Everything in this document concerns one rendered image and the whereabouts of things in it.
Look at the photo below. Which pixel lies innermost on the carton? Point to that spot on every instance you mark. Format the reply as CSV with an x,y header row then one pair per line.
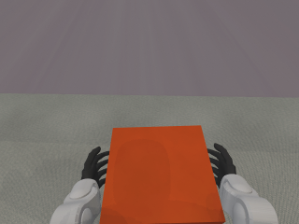
x,y
160,175

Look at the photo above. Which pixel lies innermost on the right robot forearm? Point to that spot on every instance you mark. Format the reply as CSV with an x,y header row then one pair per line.
x,y
243,204

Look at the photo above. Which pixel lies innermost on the left robot forearm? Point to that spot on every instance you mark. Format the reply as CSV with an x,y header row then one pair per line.
x,y
81,206

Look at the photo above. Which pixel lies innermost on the right robot hand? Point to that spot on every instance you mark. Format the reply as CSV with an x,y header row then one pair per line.
x,y
224,163

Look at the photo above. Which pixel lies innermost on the left robot hand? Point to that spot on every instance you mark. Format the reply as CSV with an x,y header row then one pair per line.
x,y
91,166

